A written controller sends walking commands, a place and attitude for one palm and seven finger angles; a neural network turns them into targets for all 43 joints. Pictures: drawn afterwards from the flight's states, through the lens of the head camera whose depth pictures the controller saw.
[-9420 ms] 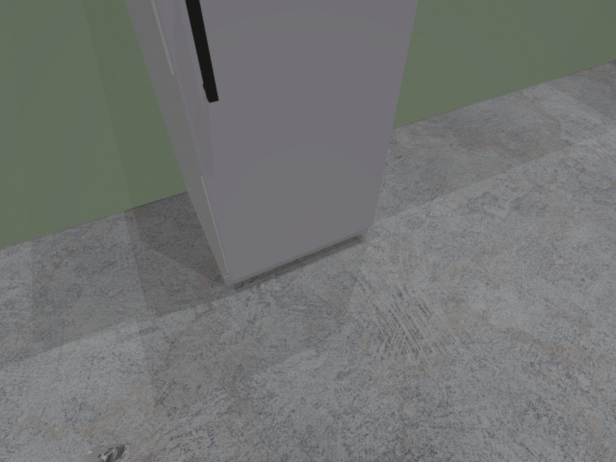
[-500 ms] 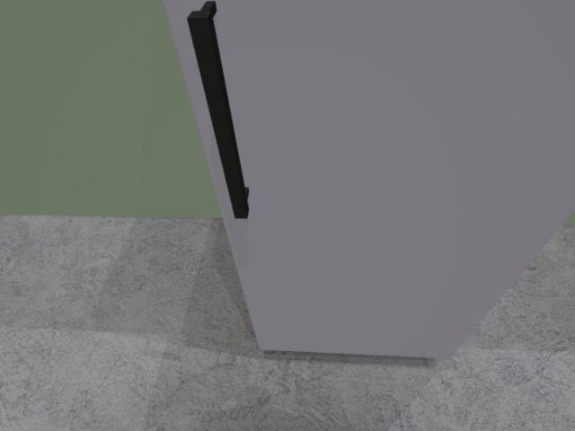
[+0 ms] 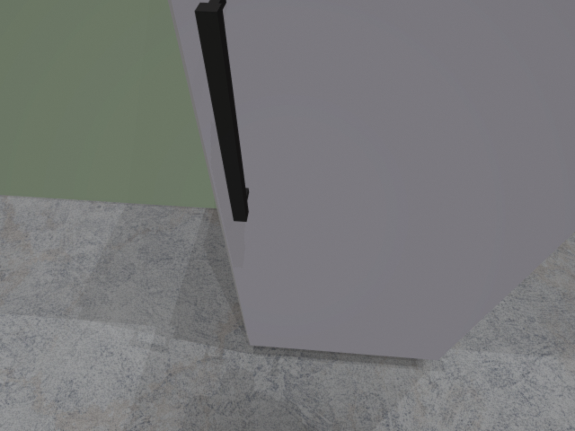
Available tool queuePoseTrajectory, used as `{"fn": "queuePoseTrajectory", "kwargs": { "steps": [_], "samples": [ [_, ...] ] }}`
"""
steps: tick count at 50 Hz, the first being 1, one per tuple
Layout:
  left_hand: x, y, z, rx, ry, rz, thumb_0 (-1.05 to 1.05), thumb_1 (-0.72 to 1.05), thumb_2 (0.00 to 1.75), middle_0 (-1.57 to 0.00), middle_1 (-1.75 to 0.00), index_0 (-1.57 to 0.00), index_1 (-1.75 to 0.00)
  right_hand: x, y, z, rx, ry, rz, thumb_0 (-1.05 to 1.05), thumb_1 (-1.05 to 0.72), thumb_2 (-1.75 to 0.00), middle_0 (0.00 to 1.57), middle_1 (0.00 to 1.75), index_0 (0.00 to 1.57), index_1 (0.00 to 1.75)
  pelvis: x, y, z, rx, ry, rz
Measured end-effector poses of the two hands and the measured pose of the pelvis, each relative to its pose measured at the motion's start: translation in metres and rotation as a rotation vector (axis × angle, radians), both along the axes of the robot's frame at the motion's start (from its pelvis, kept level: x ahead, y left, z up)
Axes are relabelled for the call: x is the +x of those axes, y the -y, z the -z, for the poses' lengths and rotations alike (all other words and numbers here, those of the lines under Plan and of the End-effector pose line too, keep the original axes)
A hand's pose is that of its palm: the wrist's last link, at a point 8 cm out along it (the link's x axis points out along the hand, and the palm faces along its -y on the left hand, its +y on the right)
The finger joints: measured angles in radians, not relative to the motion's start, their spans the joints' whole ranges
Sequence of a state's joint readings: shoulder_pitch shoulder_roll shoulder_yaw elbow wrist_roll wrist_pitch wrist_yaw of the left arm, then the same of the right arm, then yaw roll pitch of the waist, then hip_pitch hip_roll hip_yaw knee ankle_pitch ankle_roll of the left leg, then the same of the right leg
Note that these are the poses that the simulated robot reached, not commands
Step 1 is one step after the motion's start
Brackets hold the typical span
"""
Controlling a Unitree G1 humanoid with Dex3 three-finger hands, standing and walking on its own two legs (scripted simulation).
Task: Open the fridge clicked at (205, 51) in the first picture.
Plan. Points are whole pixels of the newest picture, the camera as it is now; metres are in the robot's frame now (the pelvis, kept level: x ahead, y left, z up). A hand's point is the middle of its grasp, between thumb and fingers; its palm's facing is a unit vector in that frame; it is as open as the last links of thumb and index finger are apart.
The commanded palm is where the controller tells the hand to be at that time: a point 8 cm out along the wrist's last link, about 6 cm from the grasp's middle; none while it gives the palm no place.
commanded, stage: look again from close up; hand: left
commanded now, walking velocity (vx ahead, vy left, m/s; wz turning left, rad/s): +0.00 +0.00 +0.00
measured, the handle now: (232, 129) +0.43 +0.10 +0.20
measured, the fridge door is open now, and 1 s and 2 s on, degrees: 0 0 0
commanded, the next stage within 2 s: raise the hand to about handle height in 1.14 s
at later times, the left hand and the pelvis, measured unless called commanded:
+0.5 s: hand out of the picture +0.00 +0.15 -0.17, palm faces +0.01 -0.98 -0.19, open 7.3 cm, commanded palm none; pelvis +0.01 -0.01 +0.00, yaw +0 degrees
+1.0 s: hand out of the picture -0.01 +0.13 -0.17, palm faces +0.04 -0.98 -0.17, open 7.3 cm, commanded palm none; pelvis +0.01 -0.03 +0.00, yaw +1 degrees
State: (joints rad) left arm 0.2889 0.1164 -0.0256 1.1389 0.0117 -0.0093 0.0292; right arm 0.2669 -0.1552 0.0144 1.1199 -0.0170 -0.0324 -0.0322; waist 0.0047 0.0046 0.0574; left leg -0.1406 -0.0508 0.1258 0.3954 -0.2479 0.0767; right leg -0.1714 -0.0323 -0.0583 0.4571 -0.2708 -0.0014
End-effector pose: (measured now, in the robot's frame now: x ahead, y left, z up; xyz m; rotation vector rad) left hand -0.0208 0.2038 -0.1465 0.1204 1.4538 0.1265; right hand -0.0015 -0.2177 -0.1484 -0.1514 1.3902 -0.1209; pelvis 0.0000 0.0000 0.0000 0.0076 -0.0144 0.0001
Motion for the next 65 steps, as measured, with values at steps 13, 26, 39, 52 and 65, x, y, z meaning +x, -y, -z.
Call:
{"fn": "queuePoseTrajectory", "kwargs": {
  "steps": [13,26,39,52,65],
  "samples": [
    [0.015,-0.003,-0.002,0.026,0.023,0.003,0.01,0.92,0.9,-0.2,-0.3,-0.2,-0.3,-0.002,0.0,0.002,0.016,-0.025,0.005,0.01,-0.92,-0.9,0.2,0.3,0.19,0.3,0.006,0.007,0.0,0.003,0.002,-0.005],
    [0.019,0.004,-0.003,0.031,0.027,0.002,0.01,0.92,0.9,-0.2,-0.29,-0.2,-0.3,-0.005,0.003,0.002,0.03,-0.046,0.012,0.01,-0.91,-0.9,0.2,0.3,0.19,0.3,0.009,0.015,-0.001,0.004,-0.002,-0.008],
    [0.013,0.016,-0.003,0.019,0.011,-0.015,0.01,0.92,0.9,-0.2,-0.3,-0.2,-0.3,0.0,0.013,0.001,0.023,-0.048,0.002,0.01,-0.91,-0.9,0.2,0.3,0.19,0.3,0.012,0.023,-0.001,0.006,-0.004,-0.014],
    [0.011,0.027,-0.002,0.012,0.012,-0.024,0.01,0.92,0.9,-0.2,-0.3,-0.2,-0.3,0.005,0.022,0.0,0.015,-0.043,-0.003,0.01,-0.92,-0.9,0.2,0.3,0.19,0.3,0.014,0.031,-0.002,0.006,-0.003,-0.018],
    [0.031,0.016,-0.019,0.071,0.133,-0.099,0.04,0.95,0.9,-0.21,-0.3,-0.21,-0.31,0.012,0.036,-0.002,-0.004,0.039,-0.011,0.02,-0.93,-0.89,0.2,0.3,0.2,0.3,0.01,0.037,0.001,0.001,-0.005,-0.018]
  ]
}}
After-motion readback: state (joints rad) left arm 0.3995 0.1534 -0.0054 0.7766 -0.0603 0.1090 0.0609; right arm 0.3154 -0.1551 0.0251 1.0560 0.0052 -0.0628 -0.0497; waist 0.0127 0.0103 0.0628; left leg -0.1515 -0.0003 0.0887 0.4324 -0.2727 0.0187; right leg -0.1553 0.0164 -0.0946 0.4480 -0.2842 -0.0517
